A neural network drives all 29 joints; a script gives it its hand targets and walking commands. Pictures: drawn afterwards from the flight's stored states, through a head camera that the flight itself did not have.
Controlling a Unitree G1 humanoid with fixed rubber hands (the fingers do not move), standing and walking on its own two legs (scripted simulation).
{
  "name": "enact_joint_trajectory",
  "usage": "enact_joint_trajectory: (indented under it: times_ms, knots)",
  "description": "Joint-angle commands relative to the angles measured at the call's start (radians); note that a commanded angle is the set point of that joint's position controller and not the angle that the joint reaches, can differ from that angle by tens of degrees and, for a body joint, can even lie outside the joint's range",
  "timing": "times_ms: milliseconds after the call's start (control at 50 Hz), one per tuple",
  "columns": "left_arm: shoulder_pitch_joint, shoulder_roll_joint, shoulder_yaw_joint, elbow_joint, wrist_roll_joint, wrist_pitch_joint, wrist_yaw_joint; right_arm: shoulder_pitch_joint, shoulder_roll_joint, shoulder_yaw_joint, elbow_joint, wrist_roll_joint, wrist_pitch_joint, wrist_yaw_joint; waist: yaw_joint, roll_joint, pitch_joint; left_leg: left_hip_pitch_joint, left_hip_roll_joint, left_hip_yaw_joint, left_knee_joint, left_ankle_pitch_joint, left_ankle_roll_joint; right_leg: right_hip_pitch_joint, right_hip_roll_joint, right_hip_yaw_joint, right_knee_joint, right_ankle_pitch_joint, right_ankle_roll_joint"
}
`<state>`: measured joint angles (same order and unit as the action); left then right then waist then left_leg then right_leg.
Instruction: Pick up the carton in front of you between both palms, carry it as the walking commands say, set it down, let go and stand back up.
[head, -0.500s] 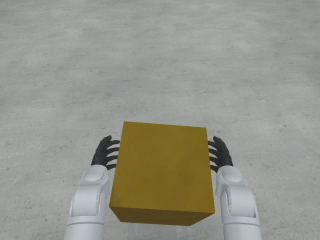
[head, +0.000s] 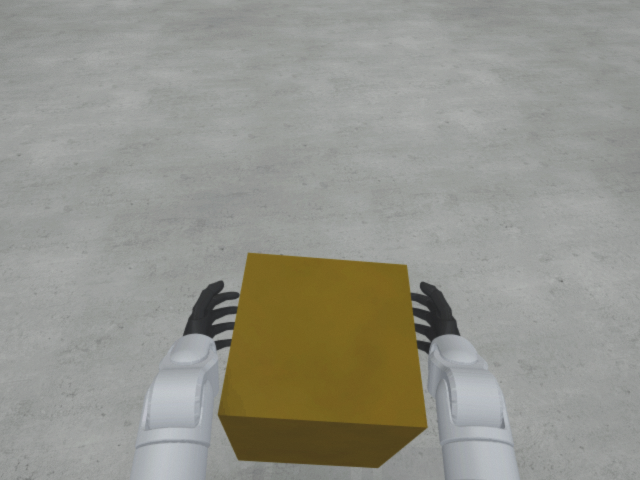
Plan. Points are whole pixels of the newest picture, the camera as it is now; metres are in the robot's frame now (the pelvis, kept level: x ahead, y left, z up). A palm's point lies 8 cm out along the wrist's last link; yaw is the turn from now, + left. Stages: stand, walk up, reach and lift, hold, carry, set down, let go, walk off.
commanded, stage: carry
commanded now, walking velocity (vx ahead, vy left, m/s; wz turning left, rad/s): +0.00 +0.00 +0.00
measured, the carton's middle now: (317, 368) +0.29 +0.00 -0.05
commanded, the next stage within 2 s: hold in 1.66 s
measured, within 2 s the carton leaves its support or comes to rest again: neither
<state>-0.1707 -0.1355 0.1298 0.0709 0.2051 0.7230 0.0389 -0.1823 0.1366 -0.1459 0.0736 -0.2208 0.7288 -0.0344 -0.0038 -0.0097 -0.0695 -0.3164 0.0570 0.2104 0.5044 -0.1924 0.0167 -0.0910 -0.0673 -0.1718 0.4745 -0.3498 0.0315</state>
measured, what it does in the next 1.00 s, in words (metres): shifts its weight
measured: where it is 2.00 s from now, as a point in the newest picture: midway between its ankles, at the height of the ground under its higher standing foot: outside the picture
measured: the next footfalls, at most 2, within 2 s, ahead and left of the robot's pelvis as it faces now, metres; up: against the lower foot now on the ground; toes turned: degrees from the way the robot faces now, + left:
none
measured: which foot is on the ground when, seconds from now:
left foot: down 0.00-1.00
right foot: down 0.00-1.00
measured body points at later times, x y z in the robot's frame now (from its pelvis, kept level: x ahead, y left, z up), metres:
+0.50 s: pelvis -0.03 -0.01 -0.01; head -0.03 -0.01 +0.44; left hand +0.27 +0.14 +0.02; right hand +0.27 -0.17 +0.02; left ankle +0.00 +0.11 -0.74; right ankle -0.14 -0.09 -0.74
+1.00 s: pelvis -0.07 -0.01 -0.01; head -0.09 -0.01 +0.44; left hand +0.23 +0.14 +0.02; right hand +0.23 -0.16 +0.02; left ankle +0.00 +0.11 -0.74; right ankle -0.14 -0.09 -0.74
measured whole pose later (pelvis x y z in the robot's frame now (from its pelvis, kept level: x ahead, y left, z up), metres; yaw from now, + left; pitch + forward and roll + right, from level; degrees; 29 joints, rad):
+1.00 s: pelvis -0.07 -0.01 -0.01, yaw -1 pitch +1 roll +0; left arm -0.21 -0.14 0.16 0.16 0.24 0.74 0.03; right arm -0.22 0.14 -0.18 0.17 -0.25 0.74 -0.02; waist 0.00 -0.01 -0.08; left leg -0.36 0.09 0.21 0.51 -0.16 0.02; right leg -0.16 -0.04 -0.17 0.53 -0.39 -0.02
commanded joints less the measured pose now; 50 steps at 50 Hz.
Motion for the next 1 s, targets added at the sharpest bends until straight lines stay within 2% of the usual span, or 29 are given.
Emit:
enact_joint_trajectory:
  times_ms: [0,40,80,100,160,180,200,220,280,320,440,560,660,800,980]
  knots:
    - [-0.4,-0.847,-0.559,-0.072,-0.234,-0.03,-0.218,-0.391,0.845,0.585,-0.065,0.238,-0.031,0.218,0.008,-0.035,-0.309,0.251,0.058,-0.045,0.019,0.615,0.018,0.033,-0.092,0.038,0.044,0.833,0.006]
    - [-0.41,-0.848,-0.558,-0.072,-0.237,-0.03,-0.218,-0.395,0.845,0.581,-0.058,0.236,-0.03,0.218,0.006,0.0,-0.321,0.313,0.092,-0.074,0.039,0.762,0.039,-0.024,-0.075,0.039,0.028,0.678,0.015]
    - [-0.425,-0.852,-0.556,-0.069,-0.238,-0.03,-0.22,-0.4,0.847,0.572,-0.047,0.232,-0.031,0.219,0.007,0.019,-0.298,0.302,0.11,-0.091,0.048,0.773,0.049,-0.027,-0.062,0.045,-0.055,0.553,0.013]
    - [-0.431,-0.855,-0.553,-0.063,-0.238,-0.03,-0.222,-0.401,0.848,0.566,-0.039,0.228,-0.031,0.219,0.006,0.016,-0.283,0.264,0.105,-0.089,0.054,0.709,0.045,0.001,-0.066,0.045,-0.073,0.594,0.007]
    - [-0.418,-0.858,-0.543,-0.035,-0.231,-0.027,-0.225,-0.384,0.849,0.55,-0.019,0.215,-0.028,0.218,0.009,-0.05,-0.272,0.116,0.061,-0.043,0.062,0.428,0.004,0.125,-0.119,0.051,-0.008,0.927,-0.006]
    - [-0.414,-0.858,-0.54,-0.031,-0.228,-0.027,-0.225,-0.384,0.849,0.55,-0.019,0.215,-0.027,0.219,0.011,-0.071,-0.262,0.098,0.046,-0.028,0.046,0.348,-0.006,0.133,-0.132,0.055,0.0,0.993,-0.013]
    - [-0.414,-0.858,-0.539,-0.031,-0.226,-0.027,-0.226,-0.389,0.851,0.553,-0.022,0.217,-0.027,0.22,0.011,-0.082,-0.253,0.101,0.038,-0.021,0.029,0.309,-0.011,0.129,-0.138,0.057,0.005,1.017,-0.018]
    - [-0.416,-0.858,-0.539,-0.033,-0.226,-0.027,-0.226,-0.397,0.854,0.556,-0.026,0.22,-0.027,0.221,0.011,-0.084,-0.251,0.124,0.038,-0.019,0.022,0.322,-0.01,0.113,-0.137,0.055,0.012,1.008,-0.019]
    - [-0.42,-0.864,-0.546,-0.048,-0.233,-0.028,-0.225,-0.416,0.862,0.572,-0.038,0.234,-0.028,0.224,0.011,-0.047,-0.293,0.233,0.081,-0.049,0.061,0.551,0.015,0.031,-0.109,0.036,0.036,0.833,-0.011]
    - [-0.431,-0.871,-0.555,-0.061,-0.24,-0.029,-0.225,-0.425,0.867,0.58,-0.043,0.241,-0.031,0.226,0.01,-0.022,-0.307,0.235,0.107,-0.069,0.07,0.601,0.025,0.019,-0.095,0.039,0.014,0.686,-0.014]
    - [-0.432,-0.869,-0.557,-0.06,-0.235,-0.025,-0.222,-0.415,0.859,0.567,-0.034,0.237,-0.032,0.227,0.008,-0.02,-0.284,0.173,0.1,-0.064,0.066,0.383,0.014,0.017,-0.118,0.054,0.014,0.653,-0.045]
    - [-0.455,-0.87,-0.547,-0.043,-0.23,-0.024,-0.224,-0.438,0.86,0.554,-0.018,0.234,-0.031,0.23,0.006,-0.003,-0.258,0.175,0.117,-0.086,0.04,0.366,0.018,-0.038,-0.099,0.06,-0.012,0.434,-0.05]
    - [-0.468,-0.879,-0.53,-0.011,-0.221,-0.021,-0.229,-0.448,0.867,0.533,0.013,0.226,-0.028,0.236,0.005,0.005,-0.236,0.167,0.121,-0.099,0.012,0.308,0.018,-0.076,-0.094,0.073,-0.036,0.312,-0.055]
    - [-0.488,-0.898,-0.516,0.018,-0.215,-0.02,-0.236,-0.464,0.883,0.516,0.04,0.219,-0.026,0.244,0.004,0.007,-0.224,0.16,0.123,-0.107,-0.014,0.251,0.015,-0.109,-0.091,0.085,-0.056,0.224,-0.059]
    - [-0.499,-0.911,-0.515,0.023,-0.216,-0.02,-0.239,-0.478,0.897,0.515,0.043,0.222,-0.026,0.249,0.004,0.008,-0.229,0.151,0.124,-0.109,-0.028,0.219,0.012,-0.127,-0.09,0.094,-0.06,0.185,-0.065]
